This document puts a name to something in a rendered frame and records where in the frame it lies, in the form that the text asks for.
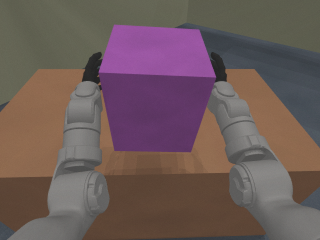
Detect robot right hand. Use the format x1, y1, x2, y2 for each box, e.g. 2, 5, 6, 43
210, 52, 227, 83

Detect left robot forearm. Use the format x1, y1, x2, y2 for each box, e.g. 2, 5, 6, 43
47, 81, 103, 211

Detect robot right upper arm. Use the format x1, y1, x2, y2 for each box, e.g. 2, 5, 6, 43
229, 159, 320, 240

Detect carton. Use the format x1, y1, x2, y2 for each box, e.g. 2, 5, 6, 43
98, 24, 217, 153

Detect pedestal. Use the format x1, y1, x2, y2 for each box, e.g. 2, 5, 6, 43
0, 69, 320, 240

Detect right robot forearm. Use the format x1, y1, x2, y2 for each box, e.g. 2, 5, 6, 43
207, 81, 293, 194

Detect robot left upper arm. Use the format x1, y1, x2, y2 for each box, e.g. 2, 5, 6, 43
7, 170, 110, 240

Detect robot left hand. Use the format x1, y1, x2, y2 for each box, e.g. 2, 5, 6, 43
82, 52, 103, 90

